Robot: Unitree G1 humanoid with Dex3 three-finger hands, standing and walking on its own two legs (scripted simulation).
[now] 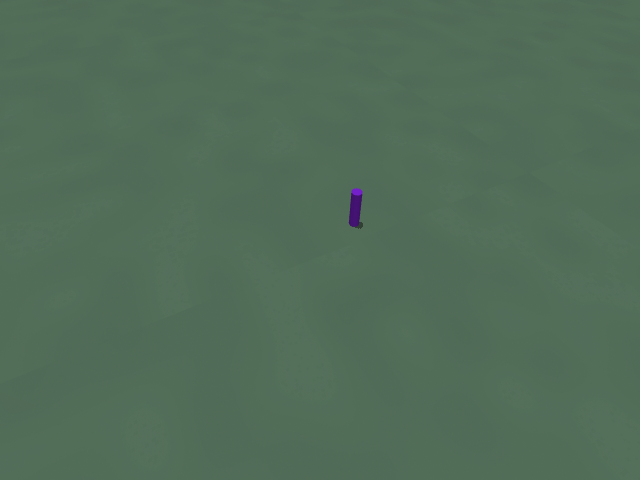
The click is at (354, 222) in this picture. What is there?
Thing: slim round
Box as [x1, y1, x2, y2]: [349, 188, 362, 226]
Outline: 357,188 353,189 351,192 349,224 352,226 358,224 362,192 360,189
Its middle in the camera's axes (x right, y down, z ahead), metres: +0.15 -0.15 +1.72
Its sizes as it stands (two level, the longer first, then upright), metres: 0.047 0.047 0.187
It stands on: the floor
